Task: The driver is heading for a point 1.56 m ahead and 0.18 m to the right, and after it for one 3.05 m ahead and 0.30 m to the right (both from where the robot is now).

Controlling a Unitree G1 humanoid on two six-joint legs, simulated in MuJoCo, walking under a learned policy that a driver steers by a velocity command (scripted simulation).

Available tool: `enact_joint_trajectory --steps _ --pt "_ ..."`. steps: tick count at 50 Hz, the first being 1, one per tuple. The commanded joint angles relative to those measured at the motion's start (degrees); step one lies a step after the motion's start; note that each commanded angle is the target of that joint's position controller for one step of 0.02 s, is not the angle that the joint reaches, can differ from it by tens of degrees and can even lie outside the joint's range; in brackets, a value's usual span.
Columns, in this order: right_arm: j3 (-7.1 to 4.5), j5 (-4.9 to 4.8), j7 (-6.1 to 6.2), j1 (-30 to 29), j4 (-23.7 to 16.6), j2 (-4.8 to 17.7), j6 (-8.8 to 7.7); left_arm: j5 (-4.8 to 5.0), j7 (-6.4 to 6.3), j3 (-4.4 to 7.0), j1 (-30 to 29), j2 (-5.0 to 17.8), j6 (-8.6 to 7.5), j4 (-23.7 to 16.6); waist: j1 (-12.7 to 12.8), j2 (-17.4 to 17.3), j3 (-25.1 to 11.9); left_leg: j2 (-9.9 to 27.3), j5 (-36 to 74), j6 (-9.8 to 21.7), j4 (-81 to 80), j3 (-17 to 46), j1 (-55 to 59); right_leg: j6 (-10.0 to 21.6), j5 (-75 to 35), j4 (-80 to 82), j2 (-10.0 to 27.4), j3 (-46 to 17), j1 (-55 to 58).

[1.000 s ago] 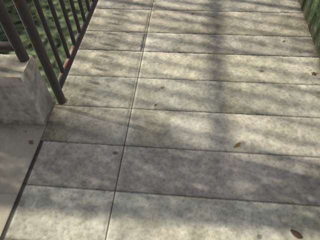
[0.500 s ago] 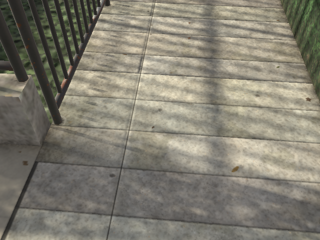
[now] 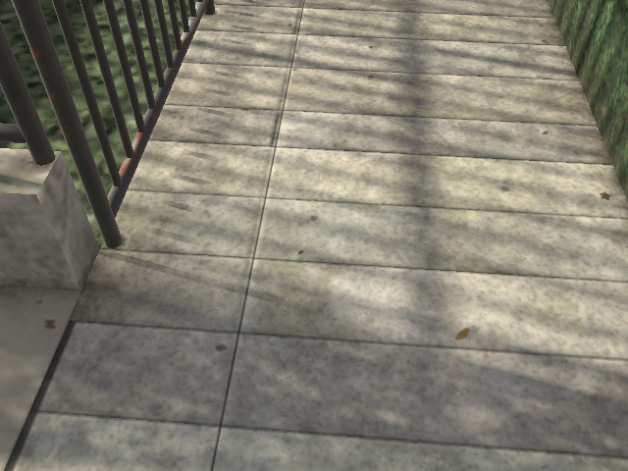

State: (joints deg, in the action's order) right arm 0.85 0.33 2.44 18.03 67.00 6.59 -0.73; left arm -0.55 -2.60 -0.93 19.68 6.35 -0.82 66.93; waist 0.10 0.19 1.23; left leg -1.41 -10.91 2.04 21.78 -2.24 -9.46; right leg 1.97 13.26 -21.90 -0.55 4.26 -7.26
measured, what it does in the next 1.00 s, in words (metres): walks ahead: right foot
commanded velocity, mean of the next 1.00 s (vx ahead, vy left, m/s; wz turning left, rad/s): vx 0.38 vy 0.00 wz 0.00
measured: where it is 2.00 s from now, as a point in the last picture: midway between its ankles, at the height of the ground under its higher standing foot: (311, 319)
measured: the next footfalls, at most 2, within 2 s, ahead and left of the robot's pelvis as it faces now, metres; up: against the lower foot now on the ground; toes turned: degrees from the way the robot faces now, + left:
right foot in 0.80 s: +0.46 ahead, -0.04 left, +0.00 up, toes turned -4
left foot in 1.36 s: +0.78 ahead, +0.13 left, +0.00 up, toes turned +5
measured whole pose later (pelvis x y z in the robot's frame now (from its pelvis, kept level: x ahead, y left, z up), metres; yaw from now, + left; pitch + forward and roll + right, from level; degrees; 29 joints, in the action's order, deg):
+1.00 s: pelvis +0.39 +0.01 +0.00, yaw +1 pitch -1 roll -1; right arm -2.9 2.0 -0.7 14.7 56.7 11.0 -4.1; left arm -0.9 0.1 3.5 17.5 11.1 -5.1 60.5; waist 0.2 -1.4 3.1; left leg 3.7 -15.1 4.7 66.0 0.0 -27.7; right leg 7.0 9.7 -21.1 -5.0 7.4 -11.1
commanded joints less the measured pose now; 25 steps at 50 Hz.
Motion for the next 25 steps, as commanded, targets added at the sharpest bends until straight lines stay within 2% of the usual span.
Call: enact_joint_trajectory --steps 1,3,5,6,7,8,9,10,11,13,14,16,17,18,19,20,21,22,23,24,25 --pt "-0.40 0.03 0.06 4.85 0.02 3.56 -0.09 -0.06 -0.06 0.37 5.61 3.27 -0.16 0.17 0.01 -0.19 3.10 6.09 -0.42 1.12 -4.53 6.77 -1.37 1.11 1.07 5.23 5.93 -6.56 -2.87" --pt "-1.09 0.11 -0.05 4.84 -0.51 4.99 0.28 -0.15 0.08 1.25 6.32 5.07 0.19 -0.12 0.28 0.43 4.16 3.74 -13.66 2.15 -2.26 5.65 -3.94 2.31 14.91 4.32 4.33 -6.49 -4.36" --pt "-1.50 0.63 -0.56 3.71 -2.04 5.07 0.58 -0.28 0.41 1.94 7.29 6.07 0.68 -0.91 1.05 2.15 8.71 2.27 -25.21 3.35 1.15 5.06 -10.82 4.78 28.97 5.84 5.67 -10.24 -7.33" --pt "-1.37 0.87 -0.90 2.29 -3.13 4.05 0.41 -0.23 0.49 2.23 9.12 6.37 0.67 -0.79 2.07 3.62 10.38 1.46 -24.88 3.28 4.48 4.22 -14.85 6.31 32.33 7.81 8.03 -14.15 -6.09" --pt "-1.13 1.20 -1.30 0.54 -4.35 2.61 0.01 -0.25 0.46 2.78 11.50 7.37 0.55 -0.29 3.10 6.44 10.57 0.07 -19.96 2.75 10.13 1.40 -18.15 8.27 34.62 11.37 11.99 -19.82 -3.30" --pt "-1.01 1.81 -1.70 -0.82 -5.47 1.83 -0.49 -0.45 0.40 3.54 12.25 8.89 0.39 0.00 3.32 8.81 10.34 0.33 -13.61 2.25 16.28 -1.75 -19.73 10.64 35.12 14.77 16.93 -25.18 -1.75" --pt "-1.36 2.05 -2.02 -2.54 -6.70 3.18 -1.06 -0.59 0.49 3.91 12.10 9.20 0.12 -0.18 3.47 7.59 10.25 2.16 -12.15 2.17 20.37 -1.19 -20.90 12.10 32.62 16.72 19.41 -27.62 -2.19" --pt "-1.83 1.85 -2.38 -3.32 -7.65 4.29 -1.57 -0.86 0.64 4.13 11.48 9.40 -0.32 -0.56 3.02 5.98 9.51 2.98 -13.61 2.17 23.16 -0.24 -22.11 12.52 29.61 17.27 19.94 -27.81 -1.43" --pt "-2.11 1.69 -2.75 -3.15 -8.20 4.65 -2.00 -0.93 0.76 4.31 10.42 9.63 -0.79 -1.02 2.12 4.85 8.66 3.74 -14.23 2.17 23.96 0.39 -22.40 12.18 27.09 16.95 19.52 -26.27 -0.78" --pt "-2.30 1.06 -3.21 -2.23 -8.94 3.96 -2.70 -0.51 0.90 4.50 7.50 9.71 -1.52 -2.00 0.25 5.36 8.51 3.68 -13.42 2.23 18.72 -0.38 -17.34 10.21 22.75 15.43 16.74 -20.80 -3.75" --pt "-2.39 0.79 -3.24 -1.20 -8.85 3.47 -2.95 -0.30 0.99 4.53 6.12 9.56 -1.77 -2.43 -0.74 5.37 8.44 2.62 -11.88 2.27 14.66 -1.76 -12.57 9.31 20.50 14.12 14.84 -17.69 -6.28" --pt "-2.74 0.40 -3.00 6.21 -6.16 2.61 -3.19 0.07 1.20 4.79 4.12 9.72 -1.90 -3.06 -3.87 3.59 7.42 -1.01 -6.10 2.13 5.50 -5.35 2.74 8.07 19.04 7.72 10.64 -11.81 -14.46" --pt "-3.34 0.57 -2.60 11.60 -4.45 3.87 -3.41 -0.24 1.33 4.54 3.78 8.66 -2.25 -3.52 -5.69 0.99 5.89 -0.23 -7.28 2.34 3.00 -3.13 11.58 7.11 17.77 1.17 8.26 -8.97 -19.76" --pt "-4.48 1.41 -1.91 18.74 -3.30 8.09 -3.93 -0.55 1.83 3.54 1.56 5.22 -2.88 -5.19 -8.83 -10.06 3.95 11.54 -17.96 4.04 -6.63 13.62 18.06 4.75 13.32 -16.75 2.63 -1.69 -26.01" --pt "-5.80 0.94 -1.73 24.56 -2.16 13.77 -3.44 -0.70 2.50 3.24 1.08 3.77 -3.24 -7.84 -9.05 -19.59 3.27 23.03 -32.54 9.90 -15.98 36.63 20.45 3.84 18.54 -32.35 -2.53 2.03 -37.07" --pt "-5.24 1.17 -1.51 19.50 -2.98 11.48 -2.89 -2.39 3.10 4.05 -1.20 7.36 -3.12 -8.67 -5.69 -10.55 7.60 24.09 -34.04 11.64 -15.63 37.47 13.61 4.67 16.22 -41.37 1.94 -2.74 -38.47" --pt "-4.70 1.04 -1.88 13.46 -5.17 10.03 -3.17 -2.17 3.74 4.02 -3.14 6.70 -3.35 -9.34 -3.24 -4.87 9.28 21.93 -29.51 10.85 -15.50 32.19 9.40 4.81 10.13 -42.89 3.87 -4.53 -38.52" --pt "-4.46 0.92 -2.10 10.04 -6.33 9.41 -3.70 -1.46 4.13 3.81 -2.76 5.63 -3.69 -9.05 -1.47 -2.84 8.88 19.28 -21.16 9.67 -16.15 26.31 7.48 4.17 5.27 -41.79 5.01 -5.03 -36.27" --pt "-4.07 0.73 -1.99 8.64 -6.93 8.48 -4.29 -1.41 4.41 4.03 -2.60 5.79 -3.70 -8.80 -0.35 -2.03 7.73 17.46 -14.17 8.81 -16.54 21.94 7.20 3.42 2.32 -40.31 5.60 -4.69 -34.47" --pt "-3.59 0.57 -1.82 8.68 -6.73 7.19 -4.74 -1.54 4.61 4.22 -2.06 6.08 -3.33 -8.45 0.22 -1.78 6.51 15.30 -6.98 7.74 -16.45 17.43 8.04 2.63 0.17 -39.27 5.57 -3.90 -33.35" --pt "-3.38 0.60 -1.67 10.40 -5.97 7.04 -5.13 -1.54 4.69 4.31 -2.39 5.95 -2.97 -8.62 0.27 -3.08 5.76 14.65 0.41 7.81 -15.62 14.79 8.82 2.10 -1.02 -38.65 5.20 -2.91 -33.10"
